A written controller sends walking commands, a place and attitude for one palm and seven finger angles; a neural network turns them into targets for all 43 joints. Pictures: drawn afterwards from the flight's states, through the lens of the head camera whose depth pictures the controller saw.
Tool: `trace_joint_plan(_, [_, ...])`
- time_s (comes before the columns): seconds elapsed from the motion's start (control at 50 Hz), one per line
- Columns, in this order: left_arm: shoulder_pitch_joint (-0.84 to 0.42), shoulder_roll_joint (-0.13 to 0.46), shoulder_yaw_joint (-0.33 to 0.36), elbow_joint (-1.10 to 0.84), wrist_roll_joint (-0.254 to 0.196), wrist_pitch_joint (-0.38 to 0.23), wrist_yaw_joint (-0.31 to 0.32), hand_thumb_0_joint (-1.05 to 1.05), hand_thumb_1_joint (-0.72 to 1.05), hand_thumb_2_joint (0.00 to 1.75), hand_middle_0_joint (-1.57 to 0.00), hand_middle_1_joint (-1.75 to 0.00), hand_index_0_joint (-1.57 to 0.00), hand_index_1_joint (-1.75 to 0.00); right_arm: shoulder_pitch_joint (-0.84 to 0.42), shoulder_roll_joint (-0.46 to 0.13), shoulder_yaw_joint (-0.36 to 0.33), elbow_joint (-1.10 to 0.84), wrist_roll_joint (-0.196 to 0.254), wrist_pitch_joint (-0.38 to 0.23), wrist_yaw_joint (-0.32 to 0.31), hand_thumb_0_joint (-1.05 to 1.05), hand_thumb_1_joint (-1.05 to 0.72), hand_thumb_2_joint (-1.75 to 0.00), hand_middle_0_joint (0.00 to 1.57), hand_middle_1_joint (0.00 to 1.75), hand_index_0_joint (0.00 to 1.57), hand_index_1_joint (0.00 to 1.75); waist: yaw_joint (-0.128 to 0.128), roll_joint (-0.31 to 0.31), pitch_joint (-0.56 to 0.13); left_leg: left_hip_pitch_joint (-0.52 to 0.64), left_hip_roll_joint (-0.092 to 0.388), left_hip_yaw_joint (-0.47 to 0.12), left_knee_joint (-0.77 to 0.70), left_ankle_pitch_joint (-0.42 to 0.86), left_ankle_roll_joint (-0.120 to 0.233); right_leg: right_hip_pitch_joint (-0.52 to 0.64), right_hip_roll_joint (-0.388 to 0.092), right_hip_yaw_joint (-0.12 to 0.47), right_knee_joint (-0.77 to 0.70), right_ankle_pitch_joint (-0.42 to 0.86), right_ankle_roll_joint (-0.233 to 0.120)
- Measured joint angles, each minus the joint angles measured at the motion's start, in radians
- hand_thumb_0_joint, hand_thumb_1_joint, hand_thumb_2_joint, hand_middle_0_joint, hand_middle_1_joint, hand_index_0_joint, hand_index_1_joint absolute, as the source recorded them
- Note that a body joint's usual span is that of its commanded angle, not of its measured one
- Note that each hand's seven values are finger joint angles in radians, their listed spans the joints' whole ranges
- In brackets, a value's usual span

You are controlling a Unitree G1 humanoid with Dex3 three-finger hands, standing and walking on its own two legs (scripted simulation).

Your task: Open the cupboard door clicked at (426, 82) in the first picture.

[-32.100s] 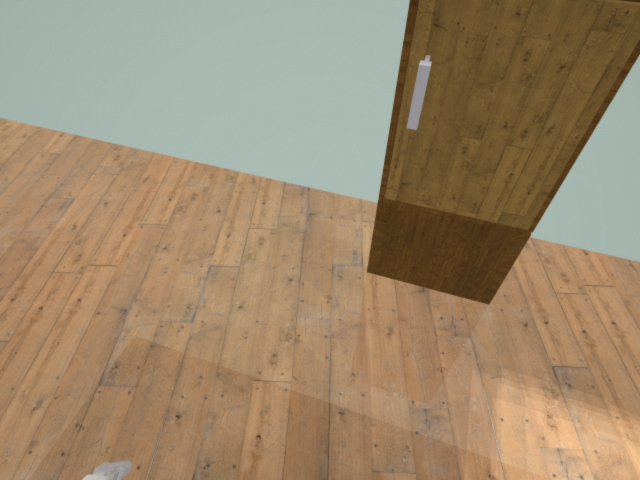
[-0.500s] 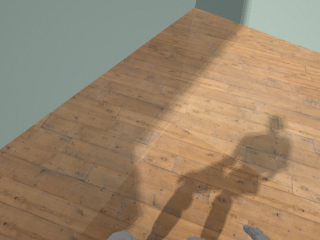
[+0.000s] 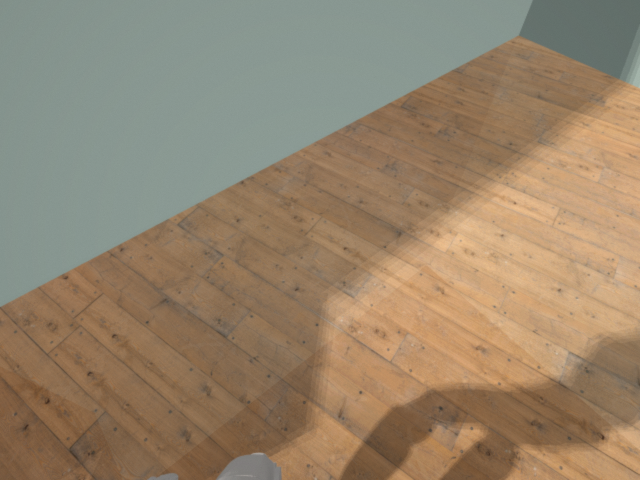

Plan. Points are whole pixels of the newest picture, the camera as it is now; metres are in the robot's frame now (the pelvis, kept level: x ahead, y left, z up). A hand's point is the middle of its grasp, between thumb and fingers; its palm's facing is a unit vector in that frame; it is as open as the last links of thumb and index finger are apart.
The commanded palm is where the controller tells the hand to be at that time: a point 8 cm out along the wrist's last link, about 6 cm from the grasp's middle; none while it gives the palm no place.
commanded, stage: turn to face it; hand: left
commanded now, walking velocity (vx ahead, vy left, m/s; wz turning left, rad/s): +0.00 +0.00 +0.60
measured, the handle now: out of the picture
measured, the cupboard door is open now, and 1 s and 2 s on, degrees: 44 44 44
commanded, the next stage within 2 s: none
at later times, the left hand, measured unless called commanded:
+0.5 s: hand out of the picture +0.04 +0.22 -0.16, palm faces +0.30 -0.90 -0.31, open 7.4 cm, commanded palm none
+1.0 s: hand out of the picture -0.07 +0.21 -0.18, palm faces +0.59 -0.77 -0.24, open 7.4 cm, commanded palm none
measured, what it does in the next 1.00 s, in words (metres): steps on the spot, turning left: left foot, then right foot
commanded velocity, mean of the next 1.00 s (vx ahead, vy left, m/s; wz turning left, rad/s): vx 0.00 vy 0.00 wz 0.60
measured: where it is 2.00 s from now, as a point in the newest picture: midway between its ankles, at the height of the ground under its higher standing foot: outside the picture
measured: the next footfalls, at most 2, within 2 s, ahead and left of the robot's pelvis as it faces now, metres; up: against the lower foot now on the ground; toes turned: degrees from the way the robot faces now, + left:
left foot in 0.12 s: +0.04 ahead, +0.13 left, +0.00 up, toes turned +10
right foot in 0.48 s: +0.08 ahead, -0.14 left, +0.00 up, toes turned +15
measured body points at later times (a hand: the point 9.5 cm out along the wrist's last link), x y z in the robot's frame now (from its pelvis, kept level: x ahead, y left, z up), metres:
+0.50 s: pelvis +0.00 -0.02 -0.01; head +0.04 -0.02 +0.43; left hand +0.03 +0.27 -0.14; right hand +0.14 -0.25 -0.16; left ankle +0.00 +0.12 -0.74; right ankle +0.04 -0.15 -0.75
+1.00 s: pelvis -0.01 -0.02 -0.01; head +0.02 +0.03 +0.44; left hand -0.11 +0.25 -0.16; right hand +0.22 -0.17 -0.13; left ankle -0.04 +0.09 -0.74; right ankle +0.05 -0.15 -0.67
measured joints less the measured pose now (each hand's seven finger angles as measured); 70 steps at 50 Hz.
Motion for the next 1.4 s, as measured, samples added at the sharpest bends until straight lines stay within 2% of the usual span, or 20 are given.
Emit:
trace_joint_plan(0.06, [0.005, 0.004, 0.001, 0.005, 0.002, -0.005, -0.005, 0.01, 0.90, 0.90, -0.20, -0.30, -0.20, -0.30, -0.016, 0.007, 0.008, -0.005, 0.003, -0.008, 0.000, 0.01, -0.91, -0.90, 0.20, 0.30, 0.20, 0.30, 0.013, -0.020, 0.010, 0.073, -0.001, 0.023, -0.170, 0.012, 0.007, -0.005, -0.020, -0.037, 0.033, -0.021, 0.010])
trace_joint_plan(0.1, [0.013, 0.011, 0.007, 0.011, -0.004, -0.001, -0.009, 0.01, 0.90, 0.89, -0.21, -0.30, -0.20, -0.30, -0.020, 0.007, 0.014, -0.017, 0.003, -0.020, 0.001, 0.01, -0.91, -0.90, 0.20, 0.30, 0.20, 0.30, 0.016, -0.026, 0.007, 0.134, -0.003, 0.031, -0.313, 0.109, 0.018, -0.022, -0.034, -0.064, 0.088, -0.053, 0.023])
trace_joint_plan(0.12, [0.016, 0.018, 0.012, 0.013, -0.008, 0.005, -0.011, 0.01, 0.90, 0.89, -0.21, -0.30, -0.20, -0.30, -0.021, 0.007, 0.015, -0.023, 0.001, -0.030, 0.001, 0.00, -0.91, -0.90, 0.20, 0.30, 0.20, 0.30, 0.015, -0.028, 0.002, 0.140, -0.008, 0.022, -0.347, 0.173, 0.059, -0.046, -0.042, -0.065, 0.143, -0.075, 0.033])
trace_joint_plan(0.18, [-0.005, 0.049, 0.027, 0.034, -0.009, 0.044, -0.005, 0.01, 0.90, 0.89, -0.21, -0.30, -0.20, -0.30, -0.028, 0.025, 0.023, -0.032, -0.007, -0.048, -0.009, 0.00, -0.91, -0.90, 0.20, 0.30, 0.20, 0.30, 0.021, -0.048, 0.009, 0.113, -0.021, -0.002, -0.302, 0.150, 0.102, -0.160, -0.012, 0.049, 0.414, -0.234, 0.059])
trace_joint_plan(0.26, [-0.036, 0.073, 0.042, 0.043, -0.007, 0.058, -0.009, 0.01, 0.91, 0.90, -0.20, -0.30, -0.20, -0.30, -0.007, 0.037, 0.032, -0.031, -0.010, -0.053, -0.028, 0.00, -0.91, -0.90, 0.20, 0.30, 0.21, 0.30, 0.019, -0.031, -0.002, 0.127, -0.023, -0.053, -0.368, 0.185, 0.087, -0.250, 0.031, 0.120, 0.577, -0.158, 0.071])
trace_joint_plan(0.38, [-0.066, 0.080, 0.044, 0.015, -0.011, 0.045, -0.012, 0.01, 0.91, 0.90, -0.20, -0.30, -0.20, -0.30, 0.019, 0.031, 0.029, -0.013, -0.014, -0.043, -0.028, 0.00, -0.91, -0.90, 0.20, 0.30, 0.21, 0.30, 0.013, 0.011, -0.013, 0.134, -0.029, -0.121, -0.429, 0.235, 0.074, -0.210, 0.063, 0.155, 0.395, -0.134, 0.070])
trace_joint_plan(0.48, [-0.067, 0.076, 0.035, -0.014, -0.014, 0.021, -0.010, 0.01, 0.91, 0.90, -0.20, -0.30, -0.20, -0.30, 0.040, 0.018, 0.014, -0.011, -0.009, -0.025, -0.023, 0.00, -0.91, -0.90, 0.20, 0.30, 0.21, 0.30, 0.000, 0.032, -0.030, 0.085, -0.054, -0.177, -0.372, 0.221, 0.043, -0.059, 0.093, 0.147, 0.059, -0.068, 0.045])
trace_joint_plan(0.54, [-0.065, 0.048, 0.024, -0.013, -0.005, 0.008, -0.001, 0.01, 0.91, 0.90, -0.20, -0.30, -0.20, -0.30, 0.030, -0.006, -0.005, -0.003, -0.005, -0.009, -0.019, 0.00, -0.91, -0.90, 0.20, 0.30, 0.21, 0.30, -0.003, 0.056, -0.012, -0.009, -0.063, -0.156, -0.110, 0.018, 0.039, -0.052, 0.082, 0.116, 0.063, -0.017, 0.007])
trace_joint_plan(0.62, [-0.034, 0.017, 0.009, -0.009, -0.006, 0.011, 0.003, 0.01, 0.91, 0.90, -0.20, -0.30, -0.20, -0.30, 0.024, -0.018, -0.014, 0.007, -0.007, 0.003, -0.006, 0.01, -0.91, -0.90, 0.20, 0.30, 0.20, 0.30, -0.011, 0.050, -0.006, -0.081, -0.036, -0.077, 0.172, 0.018, 0.018, -0.005, 0.050, 0.065, 0.015, -0.016, 0.000])
trace_joint_plan(0.66, [-0.023, 0.011, 0.005, -0.005, -0.005, 0.008, 0.003, 0.01, 0.90, 0.90, -0.20, -0.30, -0.20, -0.30, 0.018, -0.012, -0.011, 0.007, -0.004, 0.004, -0.003, 0.01, -0.91, -0.90, 0.20, 0.30, 0.20, 0.30, -0.012, 0.027, -0.001, -0.062, -0.019, -0.047, 0.144, 0.017, 0.006, 0.013, 0.032, 0.044, -0.009, -0.007, 0.001])
trace_joint_plan(0.74, [-0.006, 0.008, 0.000, 0.001, 0.000, -0.001, -0.002, 0.01, 0.90, 0.90, -0.20, -0.30, -0.20, -0.30, -0.003, 0.000, 0.002, 0.002, 0.002, -0.003, 0.000, 0.01, -0.91, -0.90, 0.20, 0.30, 0.20, 0.30, 0.003, -0.012, 0.014, 0.026, -0.003, -0.003, -0.080, 0.002, 0.002, 0.023, -0.002, 0.001, 0.000, -0.018, 0.012])
trace_joint_plan(0.82, [0.020, 0.019, 0.008, 0.011, -0.007, 0.005, -0.011, 0.01, 0.90, 0.90, -0.21, -0.30, -0.20, -0.30, -0.019, -0.001, 0.013, -0.020, 0.002, -0.025, 0.002, 0.01, -0.91, -0.90, 0.20, 0.30, 0.20, 0.30, 0.013, -0.025, 0.010, 0.135, -0.007, 0.013, -0.342, 0.164, 0.034, -0.013, -0.034, -0.045, 0.113, -0.083, 0.039])
trace_joint_plan(0.88, [0.001, 0.051, 0.023, 0.032, -0.011, 0.042, -0.008, 0.01, 0.90, 0.89, -0.21, -0.30, -0.20, -0.30, -0.034, 0.016, 0.019, -0.031, -0.005, -0.048, -0.007, 0.00, -0.91, -0.90, 0.20, 0.30, 0.20, 0.30, 0.019, -0.049, 0.018, 0.099, -0.029, -0.008, -0.294, 0.158, 0.095, -0.128, -0.012, 0.045, 0.388, -0.249, 0.063])
trace_joint_plan(0.92, [-0.014, 0.065, 0.033, 0.043, -0.009, 0.057, -0.006, 0.01, 0.90, 0.90, -0.20, -0.30, -0.20, -0.30, -0.028, 0.025, 0.025, -0.037, -0.009, -0.053, -0.017, 0.00, -0.91, -0.90, 0.20, 0.30, 0.20, 0.30, 0.020, -0.045, 0.013, 0.099, -0.031, -0.030, -0.311, 0.157, 0.099, -0.192, 0.017, 0.086, 0.520, -0.235, 0.065])
trace_joint_plan(0.98, [-0.036, 0.075, 0.041, 0.040, -0.008, 0.058, -0.011, 0.01, 0.91, 0.90, -0.20, -0.30, -0.20, -0.30, -0.018, 0.029, 0.031, -0.034, -0.011, -0.052, -0.030, 0.00, -0.91, -0.90, 0.20, 0.30, 0.21, 0.30, 0.022, -0.026, 0.007, 0.114, -0.037, -0.062, -0.369, 0.196, 0.092, -0.242, 0.040, 0.123, 0.575, -0.163, 0.069])
trace_joint_plan(1.16, [-0.078, 0.072, 0.038, -0.006, -0.015, 0.033, -0.009, 0.01, 0.91, 0.90, -0.20, -0.30, -0.20, -0.30, 0.016, 0.023, 0.021, -0.013, -0.015, -0.031, -0.025, 0.00, -0.91, -0.90, 0.20, 0.30, 0.21, 0.30, 0.001, 0.040, -0.012, 0.098, -0.054, -0.172, -0.406, 0.242, 0.063, -0.117, 0.096, 0.153, 0.198, -0.111, 0.053])
trace_joint_plan(1.22, [-0.069, 0.062, 0.034, -0.021, -0.008, 0.010, -0.004, 0.01, 0.91, 0.90, -0.20, -0.30, -0.20, -0.30, 0.024, 0.012, 0.007, -0.009, -0.004, -0.017, -0.022, 0.00, -0.91, -0.90, 0.20, 0.30, 0.21, 0.30, 0.005, 0.049, -0.021, 0.041, -0.072, -0.187, -0.292, 0.141, 0.046, -0.048, 0.098, 0.143, 0.042, -0.025, 0.015])
trace_joint_plan(1.26, [-0.063, 0.039, 0.022, -0.019, -0.004, 0.006, 0.001, 0.01, 0.91, 0.90, -0.20, -0.30, -0.20, -0.30, 0.020, -0.005, -0.004, -0.001, -0.005, -0.008, -0.017, 0.00, -0.91, -0.90, 0.20, 0.30, 0.21, 0.30, -0.003, 0.068, -0.009, -0.023, -0.074, -0.159, -0.084, 0.022, 0.042, -0.033, 0.087, 0.111, 0.054, -0.034, 0.000])
trace_joint_plan(1.32, [-0.040, 0.015, 0.011, -0.013, -0.005, 0.008, 0.005, 0.01, 0.91, 0.90, -0.20, -0.30, -0.20, -0.30, 0.015, -0.017, -0.012, 0.007, -0.006, 0.000, -0.008, 0.00, -0.91, -0.90, 0.20, 0.30, 0.21, 0.30, -0.010, 0.064, -0.003, -0.076, -0.052, -0.094, 0.131, 0.011, 0.023, 0.006, 0.062, 0.074, 0.019, -0.033, 0.000])
trace_joint_plan(1.4, [-0.021, 0.007, 0.005, -0.003, -0.003, 0.005, 0.002, 0.01, 0.90, 0.90, -0.20, -0.30, -0.20, -0.30, 0.008, -0.005, -0.004, 0.005, -0.001, 0.000, -0.001, 0.01, -0.91, -0.90, 0.20, 0.30, 0.20, 0.30, -0.011, 0.015, 0.007, -0.023, -0.016, -0.025, 0.025, 0.009, 0.004, 0.038, 0.020, 0.030, -0.006, -0.033, 0.007])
